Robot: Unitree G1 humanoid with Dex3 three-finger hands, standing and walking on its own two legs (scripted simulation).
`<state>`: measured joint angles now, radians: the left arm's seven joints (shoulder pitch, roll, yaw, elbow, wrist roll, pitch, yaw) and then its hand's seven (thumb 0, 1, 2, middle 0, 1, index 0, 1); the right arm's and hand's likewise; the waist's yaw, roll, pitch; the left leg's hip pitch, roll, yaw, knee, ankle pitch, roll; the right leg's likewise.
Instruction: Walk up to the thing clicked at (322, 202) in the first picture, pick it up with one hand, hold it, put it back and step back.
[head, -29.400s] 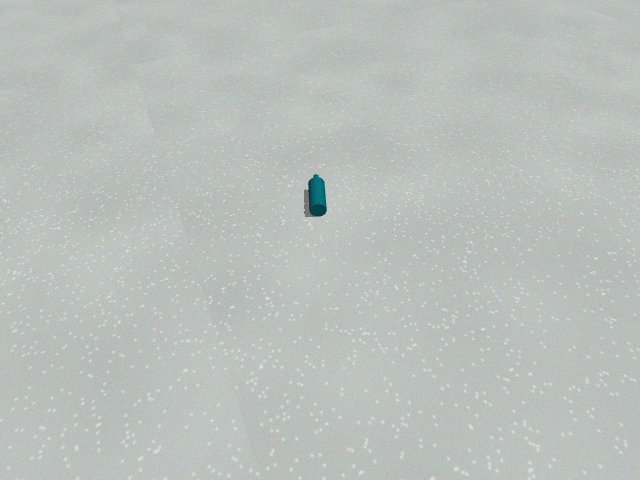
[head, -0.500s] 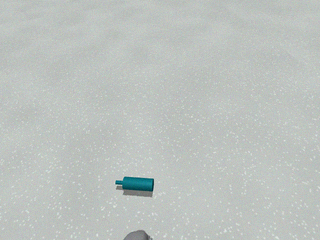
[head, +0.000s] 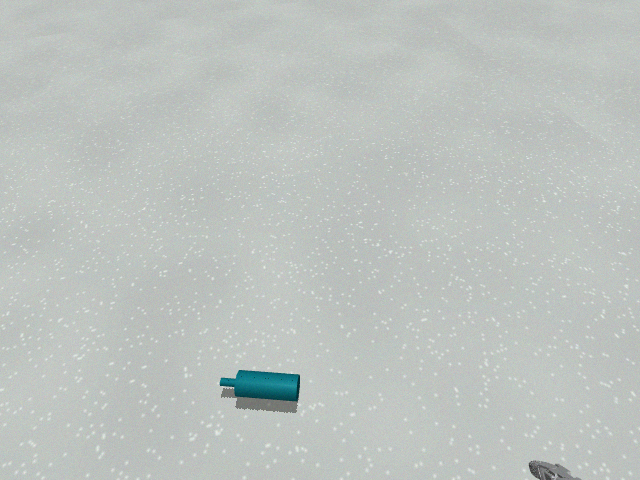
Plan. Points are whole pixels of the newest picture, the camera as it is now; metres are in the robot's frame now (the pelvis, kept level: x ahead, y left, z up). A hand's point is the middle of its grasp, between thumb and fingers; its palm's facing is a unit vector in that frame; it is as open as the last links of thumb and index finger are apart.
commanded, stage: walk up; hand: left
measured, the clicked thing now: (259, 384) +0.49 +0.25 -0.73
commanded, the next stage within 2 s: none
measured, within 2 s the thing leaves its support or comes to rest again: neither
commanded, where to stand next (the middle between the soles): +0.08 +0.01 m, yaw -4 degrees
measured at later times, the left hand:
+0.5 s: hand out of the picture +0.10 +0.26 -0.14, palm faces -0.03 -0.95 -0.32, open 7.4 cm
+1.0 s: hand out of the picture +0.08 +0.27 -0.15, palm faces +0.00 -0.94 -0.35, open 7.4 cm
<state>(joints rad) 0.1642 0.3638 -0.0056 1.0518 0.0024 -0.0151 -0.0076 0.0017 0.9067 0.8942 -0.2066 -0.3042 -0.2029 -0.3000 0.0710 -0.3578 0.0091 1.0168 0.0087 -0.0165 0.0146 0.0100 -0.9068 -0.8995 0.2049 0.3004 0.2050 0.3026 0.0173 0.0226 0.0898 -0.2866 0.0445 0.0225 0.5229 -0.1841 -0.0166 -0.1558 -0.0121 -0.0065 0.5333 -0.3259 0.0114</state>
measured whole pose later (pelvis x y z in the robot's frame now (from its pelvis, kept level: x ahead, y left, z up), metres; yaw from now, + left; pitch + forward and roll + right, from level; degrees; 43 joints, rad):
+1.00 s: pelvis +0.00 +0.01 +0.01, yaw +1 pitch -2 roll +0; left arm 0.09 0.36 0.02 1.11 0.00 0.02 0.00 0.00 0.91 0.89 -0.21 -0.30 -0.20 -0.30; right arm 0.03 -0.35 -0.02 1.12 0.01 0.00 0.01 0.01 -0.91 -0.90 0.21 0.30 0.21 0.30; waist 0.00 0.00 0.10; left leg -0.25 0.02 0.02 0.38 -0.11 0.00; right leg -0.11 -0.03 -0.02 0.39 -0.25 0.03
